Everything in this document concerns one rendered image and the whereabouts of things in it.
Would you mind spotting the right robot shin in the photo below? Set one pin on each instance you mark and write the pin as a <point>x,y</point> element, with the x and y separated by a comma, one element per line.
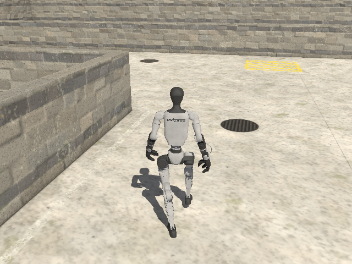
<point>188,183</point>

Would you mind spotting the robot right upper arm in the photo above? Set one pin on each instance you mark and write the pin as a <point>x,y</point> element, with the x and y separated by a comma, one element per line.
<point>196,125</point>

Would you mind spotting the robot right thigh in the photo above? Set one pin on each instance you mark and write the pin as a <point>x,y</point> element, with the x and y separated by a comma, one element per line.
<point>188,160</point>

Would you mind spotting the robot right hand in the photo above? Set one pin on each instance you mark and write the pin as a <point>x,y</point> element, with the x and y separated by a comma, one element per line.
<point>207,164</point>

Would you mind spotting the robot left hand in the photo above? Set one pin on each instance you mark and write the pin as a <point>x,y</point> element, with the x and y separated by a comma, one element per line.
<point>153,152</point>

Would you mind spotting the right robot forearm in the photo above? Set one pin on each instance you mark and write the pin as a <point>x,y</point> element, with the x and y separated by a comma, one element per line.
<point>203,149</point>

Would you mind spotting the robot left upper arm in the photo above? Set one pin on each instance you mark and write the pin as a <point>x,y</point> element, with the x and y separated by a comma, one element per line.
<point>156,124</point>

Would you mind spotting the left robot forearm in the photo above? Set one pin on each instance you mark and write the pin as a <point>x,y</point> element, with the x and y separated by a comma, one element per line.
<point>150,144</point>

